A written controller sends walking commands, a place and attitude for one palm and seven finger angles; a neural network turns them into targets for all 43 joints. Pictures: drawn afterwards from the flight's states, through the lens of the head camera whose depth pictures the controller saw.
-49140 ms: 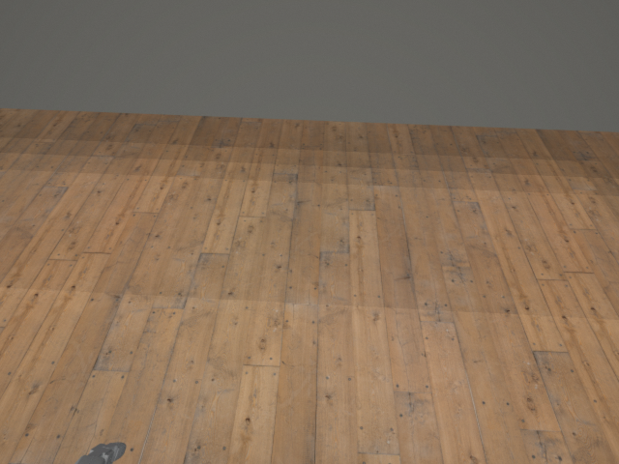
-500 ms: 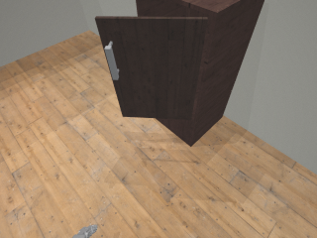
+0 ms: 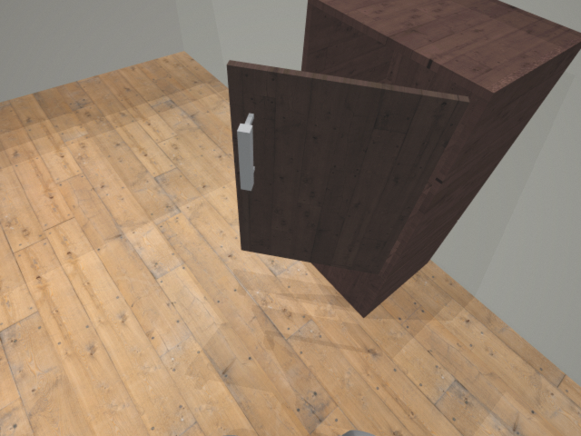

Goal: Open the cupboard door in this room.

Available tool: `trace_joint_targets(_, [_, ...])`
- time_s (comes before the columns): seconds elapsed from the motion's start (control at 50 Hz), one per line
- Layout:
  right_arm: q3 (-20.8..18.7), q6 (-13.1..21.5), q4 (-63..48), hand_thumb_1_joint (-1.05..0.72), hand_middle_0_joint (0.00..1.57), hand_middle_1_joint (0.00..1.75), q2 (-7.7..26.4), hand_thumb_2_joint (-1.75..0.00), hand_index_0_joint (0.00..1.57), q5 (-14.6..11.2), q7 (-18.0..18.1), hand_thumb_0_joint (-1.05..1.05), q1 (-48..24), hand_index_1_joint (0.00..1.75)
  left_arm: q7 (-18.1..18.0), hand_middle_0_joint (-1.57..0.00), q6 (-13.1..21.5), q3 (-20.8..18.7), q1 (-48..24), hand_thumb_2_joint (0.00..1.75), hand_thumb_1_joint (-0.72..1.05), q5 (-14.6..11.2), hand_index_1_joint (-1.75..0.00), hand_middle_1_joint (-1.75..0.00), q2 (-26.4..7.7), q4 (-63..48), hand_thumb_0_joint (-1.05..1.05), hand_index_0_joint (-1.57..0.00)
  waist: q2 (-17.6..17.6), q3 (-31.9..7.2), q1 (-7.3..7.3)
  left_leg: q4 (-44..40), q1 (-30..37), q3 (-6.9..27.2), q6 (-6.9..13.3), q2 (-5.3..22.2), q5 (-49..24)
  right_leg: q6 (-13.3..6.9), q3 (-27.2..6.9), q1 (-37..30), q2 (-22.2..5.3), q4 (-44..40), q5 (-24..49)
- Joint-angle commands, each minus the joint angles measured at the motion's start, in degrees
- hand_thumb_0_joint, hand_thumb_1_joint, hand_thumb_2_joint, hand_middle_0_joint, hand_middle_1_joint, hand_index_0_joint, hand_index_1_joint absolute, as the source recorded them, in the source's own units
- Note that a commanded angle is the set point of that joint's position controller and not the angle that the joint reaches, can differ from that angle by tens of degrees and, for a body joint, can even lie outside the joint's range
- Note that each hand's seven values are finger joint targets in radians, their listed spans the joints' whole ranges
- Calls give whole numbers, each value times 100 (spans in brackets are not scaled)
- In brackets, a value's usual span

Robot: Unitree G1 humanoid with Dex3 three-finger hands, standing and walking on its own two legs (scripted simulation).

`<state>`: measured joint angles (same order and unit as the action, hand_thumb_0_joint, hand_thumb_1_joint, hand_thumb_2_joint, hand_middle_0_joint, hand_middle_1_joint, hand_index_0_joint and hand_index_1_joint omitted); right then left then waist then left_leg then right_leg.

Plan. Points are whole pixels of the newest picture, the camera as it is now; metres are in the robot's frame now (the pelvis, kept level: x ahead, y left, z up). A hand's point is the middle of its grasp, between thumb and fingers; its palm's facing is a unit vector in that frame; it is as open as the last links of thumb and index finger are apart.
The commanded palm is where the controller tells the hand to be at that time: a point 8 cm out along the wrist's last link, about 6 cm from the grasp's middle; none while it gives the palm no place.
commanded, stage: come to a stop and stand still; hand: left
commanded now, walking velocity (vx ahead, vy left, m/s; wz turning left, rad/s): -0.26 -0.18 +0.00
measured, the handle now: (248, 152) +0.63 +0.15 -0.02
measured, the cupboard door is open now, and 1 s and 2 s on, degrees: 41 41 41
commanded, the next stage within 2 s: look again from close up in 1.06 s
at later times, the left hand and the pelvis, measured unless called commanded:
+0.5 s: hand out of the picture +0.13 +0.18 -0.18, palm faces +0.05 -0.98 -0.18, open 7.3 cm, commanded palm none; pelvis +0.04 +0.00 -0.01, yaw +1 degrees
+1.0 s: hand out of the picture +0.02 +0.15 -0.17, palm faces +0.04 -0.98 -0.17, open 7.4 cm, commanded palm none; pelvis +0.02 -0.02 +0.01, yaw +0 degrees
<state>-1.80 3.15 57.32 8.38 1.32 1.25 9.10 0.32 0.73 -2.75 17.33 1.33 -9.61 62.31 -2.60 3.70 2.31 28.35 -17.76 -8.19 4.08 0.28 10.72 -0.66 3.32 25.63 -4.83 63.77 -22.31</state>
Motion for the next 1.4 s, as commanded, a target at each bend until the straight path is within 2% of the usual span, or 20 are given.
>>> trace_joint_targets(0.0, [-58, 53, -32, -90, 20, 30, 621, -90, 20, 8, 63, 0, 601, 30, -72, -20, -12, 33, 434, 90, 90, -5, -30, -30, 4, -218, 0, -20, 561, -487, -77, -1536, 196, 1046, 471, 1515, -1421, 145, -229, -249, -153, -876, 454])
trace_joint_targets(0.16, [-148, -235, 128, -90, 20, 30, 854, -90, 20, -56, 140, 0, 517, 30, -168, -20, -154, -26, 126, 90, 90, -12, -30, -30, -530, -430, 0, -20, 601, -402, -32, -483, 323, 1018, 126, 1249, -1984, 100, -209, -1408, 54, -3569, 1673])
trace_joint_targets(0.22, [-217, -369, 95, -90, 20, 30, 694, -90, 20, -98, 72, 0, 769, 30, -187, -20, -145, -71, -171, 90, 90, 13, -30, -30, -953, -628, 0, -20, 68, -492, -251, 176, 163, 553, -335, 505, -611, -382, -919, -1335, -741, -3489, 3571])
trace_joint_targets(0.26, [-210, -447, 89, -90, 20, 30, 575, -90, 20, -102, 53, 0, 873, 30, -235, -20, -96, -105, -140, 90, 90, -24, -30, -30, -1056, -626, 0, -20, -973, -853, -226, 1059, 121, 278, -527, 82, 451, -805, -1311, -1657, -1293, -3758, 4978])
trace_joint_targets(0.32, [-218, -537, -29, -90, 20, 30, 540, -90, 20, -128, 69, 0, 624, 30, -305, -20, -103, -165, -293, 90, 90, 6, -30, -30, -1124, -683, 0, -20, -978, -852, -95, 2272, -586, 690, -607, -42, 2229, -1267, -1376, -2162, -1582, -3822, 6069])
trace_joint_targets(0.4, [-186, -528, 53, -90, 20, 30, 437, -90, 20, -127, 52, 0, 785, 30, -300, -20, -153, -219, -607, 90, 90, 5, -30, -30, -1123, -751, 0, -20, -803, -795, -214, 857, -112, 574, -673, -4, 1348, -927, -942, -2037, -1218, -3574, 5053])
trace_joint_targets(0.44, [-182, -458, 163, -90, 20, 30, 488, -90, 20, -83, 28, 0, 1082, 30, -265, -20, -196, -186, -677, 90, 90, -54, -30, -30, -911, -766, 0, -20, -315, -741, -342, -501, 884, 775, -548, 279, -328, -396, -612, -1230, -729, -3121, 3077])
trace_joint_targets(0.46, [-223, -396, 44, -90, 20, 30, 896, -90, 20, -18, 32, 0, 959, 30, -230, -20, -255, -135, -522, 90, 90, -98, -30, -30, -626, -859, 0, -20, 1071, -671, -199, -819, 803, 1928, -107, 1233, -1595, 25, -196, -750, -104, -2700, 1333])
trace_joint_targets(0.48, [-252, -403, -83, -90, 20, 30, 1158, -90, 20, 22, 58, 0, 806, 30, -243, -20, -289, -93, -543, 90, 90, -100, -30, -30, -478, -917, 0, -20, 1598, -497, -212, -1114, 237, 2405, 457, 1900, -1948, 151, -74, -787, 231, -2084, -453])
trace_joint_targets(0.5, [-242, -376, -118, -90, 20, 30, 1082, -90, 20, 43, 101, 0, 693, 30, -256, -20, -366, -97, -729, 90, 90, -70, -30, -30, -526, -905, 0, -20, 1514, -377, -296, -1364, -39, 2444, 664, 1882, -1329, 106, -305, -716, 317, -1346, -995])
trace_joint_targets(0.64, [-155, -295, 7, -90, 20, 30, 937, -90, 20, -1, 150, 0, 606, 30, -170, -20, -242, 8, -612, 90, 90, -76, -30, -30, -392, -647, 0, -20, 958, -562, -240, -939, 968, 1613, 505, 1352, -2098, 100, -239, -904, 290, -2543, -341])
trace_joint_targets(0.7, [-172, -285, 69, -90, 20, 30, 866, -90, 20, -99, 115, 0, 587, 30, -216, -20, -138, 24, -87, 90, 90, -70, -30, -30, -487, -425, 0, -20, 449, -738, -121, -496, 781, 1352, 60, 931, -1248, 51, -466, -1791, 170, -4262, 1229])
trace_joint_targets(0.74, [-124, -311, 66, -90, 20, 30, 611, -90, 20, -125, 39, 0, 598, 30, -223, -20, -76, 43, -309, 90, 90, -50, -30, -30, -766, -445, 0, -20, 94, -353, -319, -505, 627, 959, -338, 410, 7, -247, -1105, -1355, -522, -4524, 1398])
trace_joint_targets(0.8, [-126, -313, 205, -90, 20, 30, 692, -90, 20, -82, 31, 0, 631, 30, -220, -20, -6, 91, -278, 90, 90, -76, -30, -30, -681, -343, 0, -20, -600, -543, -355, -373, 1077, 861, -365, 437, -560, -192, -945, -1271, -335, -4361, 1906])
trace_joint_targets(0.92, [-52, -338, 450, -90, 20, 30, 637, -90, 20, -62, 23, 0, 643, 30, -210, -20, -46, 137, -84, 90, 90, -83, -30, -30, -546, -180, 0, -20, 82, 165, -306, -786, 841, 959, -357, 459, 241, -157, -961, -894, -121, -4681, 452])
trace_joint_targets(1.12, [-3, -290, 682, -90, 20, 30, 469, -90, 20, -53, 70, 0, 970, 30, -226, -20, -20, 156, 191, 90, 90, -100, -30, -30, -363, 28, 0, -20, 238, 156, -259, -859, 773, 960, -356, 475, 94, -166, -881, -1109, -84, -4653, 658])
trace_joint_targets(1.14, [-47, -200, -40, -90, 20, 30, 1265, -90, 20, -23, -13, 0, 545, 30, -273, -20, 115, 203, 69, 90, 90, 77, -30, -30, -1526, -529, 0, -20, 459, 682, -352, -485, 480, 1175, -316, 316, -559, -212, -671, -863, 42, -4389, 1334])
trace_joint_targets(1.2, [-145, -50, -143, -90, 20, 30, 848, -90, 20, -29, 71, 0, 792, 30, -315, -20, 168, 88, 203, 90, 90, -29, -30, -30, -875, -609, 0, -20, 333, -1072, -311, 168, 741, 1067, -235, 465, -863, -299, -939, -1498, -263, -3952, 1982])
trace_joint_targets(1.3, [-137, -188, -261, -90, 20, 30, 776, -90, 20, -18, 50, 0, 876, 30, -316, -20, 30, 89, 196, 90, 90, -14, -30, -30, -767, -802, 0, -20, 165, -158, -333, 73, 225, 988, -202, 456, -464, -282, -885, -997, -90, -3886, 1383])
trace_joint_targets(1.38, [-121, -198, -295, -90, 20, 30, 821, -90, 20, -22, 34, 0, 831, 30, -304, -20, -6, 104, 322, 90, 90, -17, -30, -30, -730, -872, 0, -20, 197, -257, -264, -14, 300, 1047, -147, 582, -797, -184, -723, -1090, 40, -3703, 1555])
